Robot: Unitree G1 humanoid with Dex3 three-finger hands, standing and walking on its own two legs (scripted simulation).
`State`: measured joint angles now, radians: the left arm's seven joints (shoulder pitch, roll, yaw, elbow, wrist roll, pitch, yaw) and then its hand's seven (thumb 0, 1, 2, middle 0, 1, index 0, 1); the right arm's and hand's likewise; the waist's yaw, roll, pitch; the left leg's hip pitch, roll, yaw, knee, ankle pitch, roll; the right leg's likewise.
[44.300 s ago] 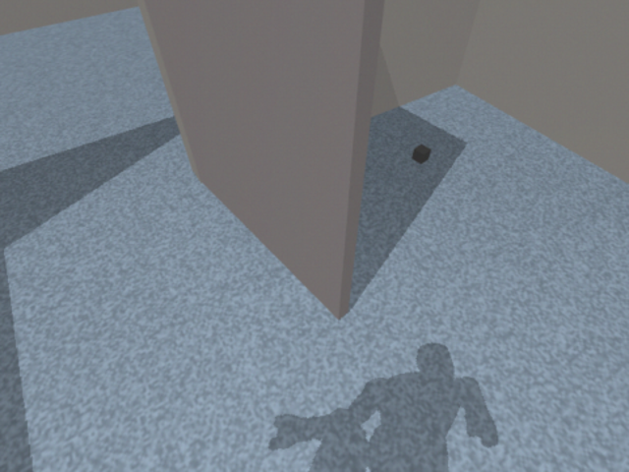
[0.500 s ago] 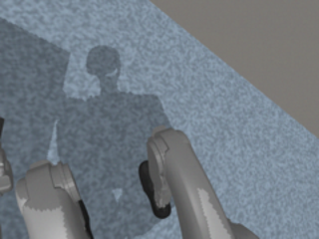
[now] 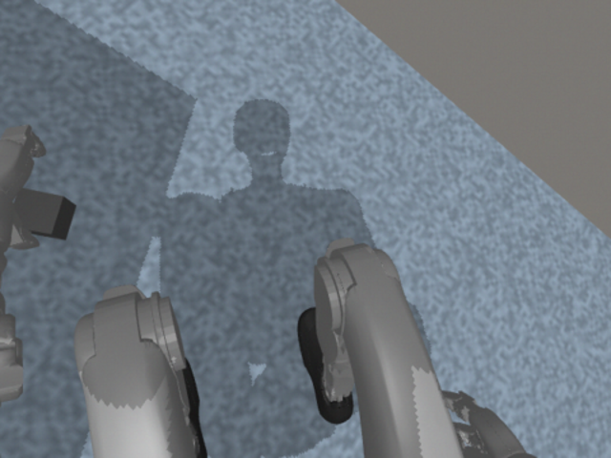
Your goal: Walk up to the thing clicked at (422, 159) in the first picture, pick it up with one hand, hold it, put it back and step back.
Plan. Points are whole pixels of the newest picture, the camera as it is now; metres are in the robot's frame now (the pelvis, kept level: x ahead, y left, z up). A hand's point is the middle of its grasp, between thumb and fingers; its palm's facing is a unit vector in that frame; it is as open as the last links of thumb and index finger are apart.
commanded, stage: home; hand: left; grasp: from above
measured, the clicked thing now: (43, 215) +0.46 +0.31 -0.30
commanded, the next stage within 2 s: none
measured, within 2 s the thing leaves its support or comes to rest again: neither
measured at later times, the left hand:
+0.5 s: hand out of the picture +0.43 +0.32 -0.07, palm faces -0.38 -0.30 -0.88, open 11.2 cm
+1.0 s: hand out of the picture +0.28 +0.24 +0.14, palm faces -0.05 -0.89 -0.46, open 7.4 cm
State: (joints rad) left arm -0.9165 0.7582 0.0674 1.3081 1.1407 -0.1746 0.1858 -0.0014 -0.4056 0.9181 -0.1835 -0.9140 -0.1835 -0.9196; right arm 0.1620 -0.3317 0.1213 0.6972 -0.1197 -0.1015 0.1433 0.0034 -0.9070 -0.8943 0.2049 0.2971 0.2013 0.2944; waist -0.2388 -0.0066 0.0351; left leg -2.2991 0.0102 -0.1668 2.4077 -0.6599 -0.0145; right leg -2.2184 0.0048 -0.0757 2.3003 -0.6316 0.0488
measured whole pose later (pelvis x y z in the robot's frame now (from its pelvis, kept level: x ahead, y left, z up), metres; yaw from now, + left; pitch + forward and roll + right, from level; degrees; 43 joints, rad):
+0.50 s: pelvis +0.01 +0.01 +0.05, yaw +2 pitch +36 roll -9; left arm -0.63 0.65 0.06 0.85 0.90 -0.13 0.09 0.00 0.07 0.93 -0.25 -0.61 -0.23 -0.63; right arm 0.15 -0.28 0.00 0.64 -0.05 0.03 0.10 0.00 -0.90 -0.89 0.21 0.30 0.20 0.29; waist -0.13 0.04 -0.15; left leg -2.19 0.01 -0.12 2.25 -0.70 0.01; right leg -2.10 -0.02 -0.05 2.16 -0.69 0.06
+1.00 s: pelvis +0.03 +0.00 +0.23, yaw +7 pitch +27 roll -4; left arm 0.05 0.36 0.04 0.21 0.17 0.23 0.03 0.01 0.88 0.91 -0.21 -0.31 -0.21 -0.32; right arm 0.09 -0.23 0.00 0.55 0.04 -0.07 -0.04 0.01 -0.91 -0.90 0.21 0.30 0.20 0.29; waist -0.06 0.04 -0.20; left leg -1.52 0.03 -0.08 1.65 -0.61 -0.02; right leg -1.47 -0.02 -0.05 1.60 -0.60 0.02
